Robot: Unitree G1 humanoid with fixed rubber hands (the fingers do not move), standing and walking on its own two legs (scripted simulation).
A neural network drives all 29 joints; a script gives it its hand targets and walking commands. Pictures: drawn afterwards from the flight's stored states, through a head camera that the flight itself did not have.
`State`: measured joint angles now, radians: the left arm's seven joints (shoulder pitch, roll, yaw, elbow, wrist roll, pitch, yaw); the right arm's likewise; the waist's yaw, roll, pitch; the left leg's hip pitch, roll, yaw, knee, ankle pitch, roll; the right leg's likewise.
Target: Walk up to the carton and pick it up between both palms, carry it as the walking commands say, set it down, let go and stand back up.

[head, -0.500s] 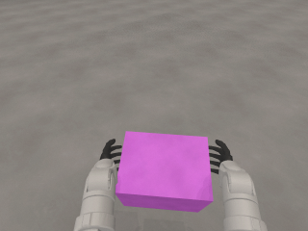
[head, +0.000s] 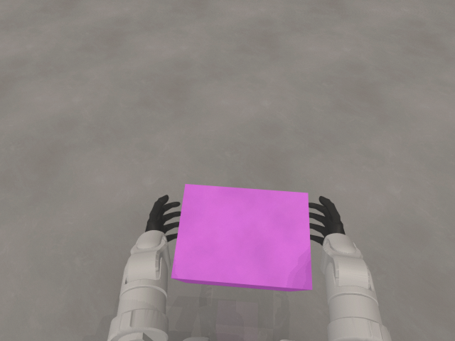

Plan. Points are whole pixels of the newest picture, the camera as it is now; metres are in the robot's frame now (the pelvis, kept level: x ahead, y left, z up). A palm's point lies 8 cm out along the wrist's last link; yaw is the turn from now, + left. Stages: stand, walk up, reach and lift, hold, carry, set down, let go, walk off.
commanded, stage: set down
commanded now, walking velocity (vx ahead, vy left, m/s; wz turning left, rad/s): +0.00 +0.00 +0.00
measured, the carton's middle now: (241, 241) +0.32 +0.01 -0.10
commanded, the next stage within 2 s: none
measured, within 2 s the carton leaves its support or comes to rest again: neither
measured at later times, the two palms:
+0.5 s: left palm (179, 263) +0.28 +0.15 -0.14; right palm (327, 261) +0.29 -0.17 -0.13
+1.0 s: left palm (177, 258) +0.31 +0.17 -0.21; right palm (307, 256) +0.33 -0.15 -0.21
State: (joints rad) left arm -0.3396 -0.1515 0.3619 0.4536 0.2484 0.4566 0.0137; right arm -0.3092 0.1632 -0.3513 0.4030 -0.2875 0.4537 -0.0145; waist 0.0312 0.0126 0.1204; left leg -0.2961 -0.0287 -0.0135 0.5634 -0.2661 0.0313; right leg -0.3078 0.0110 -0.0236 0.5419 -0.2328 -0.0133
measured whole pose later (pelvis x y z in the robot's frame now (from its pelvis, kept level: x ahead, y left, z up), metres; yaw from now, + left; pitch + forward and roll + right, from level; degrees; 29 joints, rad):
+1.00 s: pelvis -0.06 -0.02 -0.13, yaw +1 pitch +30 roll +2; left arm -0.57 -0.12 0.46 0.46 0.25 0.29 0.03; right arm -0.55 0.16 -0.34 0.45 -0.21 0.25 -0.15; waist 0.03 -0.04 -0.06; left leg -1.37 -0.04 -0.01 1.26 -0.43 0.00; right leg -1.40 0.05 0.03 1.27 -0.40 -0.02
